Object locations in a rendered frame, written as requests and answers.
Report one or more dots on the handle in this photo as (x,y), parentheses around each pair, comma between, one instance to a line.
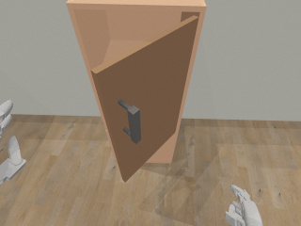
(134,121)

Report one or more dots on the left robot hand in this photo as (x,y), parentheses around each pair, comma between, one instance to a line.
(12,165)

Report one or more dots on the cupboard door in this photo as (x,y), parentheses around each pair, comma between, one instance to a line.
(151,76)

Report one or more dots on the right robot hand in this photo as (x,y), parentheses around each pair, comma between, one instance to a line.
(247,211)

